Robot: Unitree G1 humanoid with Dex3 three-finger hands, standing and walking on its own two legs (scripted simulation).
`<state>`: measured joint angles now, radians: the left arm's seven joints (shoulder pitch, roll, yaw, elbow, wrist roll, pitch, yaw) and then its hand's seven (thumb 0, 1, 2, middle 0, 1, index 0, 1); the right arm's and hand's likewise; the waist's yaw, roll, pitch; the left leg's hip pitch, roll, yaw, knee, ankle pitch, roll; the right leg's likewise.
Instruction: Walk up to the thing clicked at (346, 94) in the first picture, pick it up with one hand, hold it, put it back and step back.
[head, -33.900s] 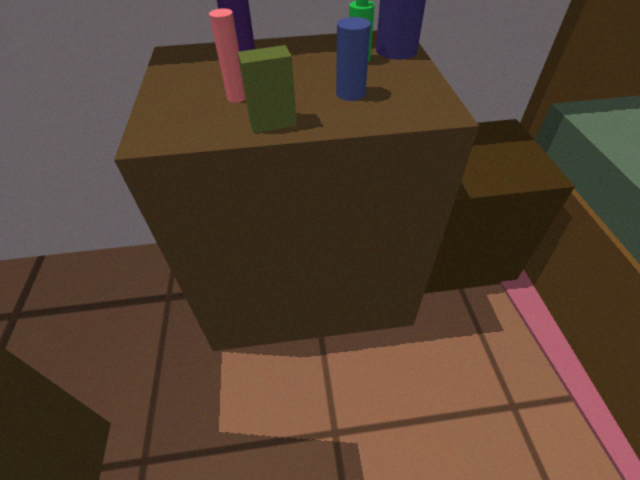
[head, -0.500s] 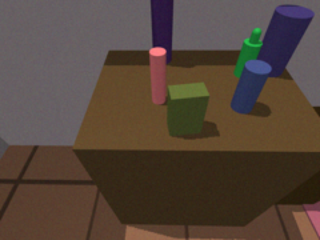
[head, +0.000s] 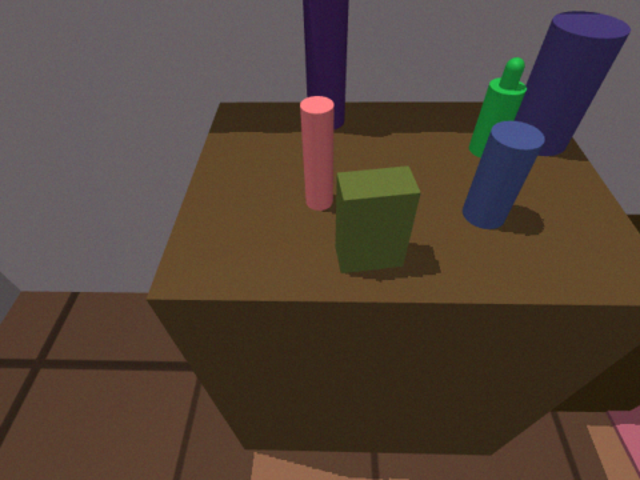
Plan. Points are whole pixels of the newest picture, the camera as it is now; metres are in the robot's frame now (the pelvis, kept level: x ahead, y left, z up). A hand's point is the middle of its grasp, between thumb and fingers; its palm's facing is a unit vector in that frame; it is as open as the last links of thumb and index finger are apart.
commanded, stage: stand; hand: right
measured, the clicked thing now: (498, 178) +0.50 -0.23 +0.10
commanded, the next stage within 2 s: step back in 0.94 s
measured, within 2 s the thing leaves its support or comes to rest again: neither
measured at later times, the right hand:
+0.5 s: hand out of the picture +0.07 -0.25 -0.16, palm faces -0.03 +0.94 -0.35, open 7.4 cm
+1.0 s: hand out of the picture +0.07 -0.26 -0.16, palm faces -0.02 +0.94 -0.35, open 7.3 cm
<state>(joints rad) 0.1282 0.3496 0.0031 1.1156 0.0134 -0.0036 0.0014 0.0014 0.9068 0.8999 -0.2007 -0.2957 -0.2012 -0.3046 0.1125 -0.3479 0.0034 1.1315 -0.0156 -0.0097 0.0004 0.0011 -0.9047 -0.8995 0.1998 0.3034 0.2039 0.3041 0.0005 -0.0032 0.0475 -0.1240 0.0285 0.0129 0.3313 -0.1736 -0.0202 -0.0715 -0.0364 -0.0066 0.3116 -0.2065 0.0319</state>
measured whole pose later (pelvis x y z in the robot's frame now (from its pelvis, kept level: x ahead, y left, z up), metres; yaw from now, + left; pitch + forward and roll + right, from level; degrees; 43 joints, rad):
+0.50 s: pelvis +0.00 +0.00 +0.00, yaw +0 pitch -2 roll +0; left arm 0.14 0.35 0.00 1.12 0.01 0.00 0.00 0.00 0.91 0.90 -0.20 -0.30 -0.20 -0.30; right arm 0.12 -0.35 0.00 1.13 -0.02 -0.01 0.00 0.00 -0.90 -0.90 0.20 0.30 0.20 0.30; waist 0.00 0.00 0.05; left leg -0.13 0.03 0.02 0.33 -0.17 -0.02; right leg -0.07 -0.04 0.00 0.31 -0.20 0.03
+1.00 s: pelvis +0.00 +0.00 +0.00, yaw +0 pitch -1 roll +0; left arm 0.12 0.36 0.02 1.08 0.00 0.01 0.00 0.00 0.91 0.90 -0.20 -0.30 -0.20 -0.30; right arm 0.10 -0.35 -0.01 1.11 -0.01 0.01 0.01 0.00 -0.90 -0.90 0.20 0.30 0.20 0.30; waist 0.00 -0.01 0.08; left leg -0.17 0.03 0.02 0.38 -0.19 -0.02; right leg -0.12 -0.04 0.00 0.37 -0.22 0.03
